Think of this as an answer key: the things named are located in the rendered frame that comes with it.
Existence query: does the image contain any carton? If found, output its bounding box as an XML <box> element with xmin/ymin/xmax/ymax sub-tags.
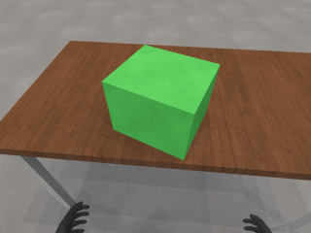
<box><xmin>102</xmin><ymin>45</ymin><xmax>221</xmax><ymax>160</ymax></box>

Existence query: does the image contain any table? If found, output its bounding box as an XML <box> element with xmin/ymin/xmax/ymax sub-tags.
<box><xmin>0</xmin><ymin>41</ymin><xmax>311</xmax><ymax>232</ymax></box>

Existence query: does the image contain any left robot hand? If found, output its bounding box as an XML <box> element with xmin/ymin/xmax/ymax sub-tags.
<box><xmin>55</xmin><ymin>201</ymin><xmax>89</xmax><ymax>233</ymax></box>

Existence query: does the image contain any right robot hand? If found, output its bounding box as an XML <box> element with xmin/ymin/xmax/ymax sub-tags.
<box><xmin>243</xmin><ymin>214</ymin><xmax>272</xmax><ymax>233</ymax></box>

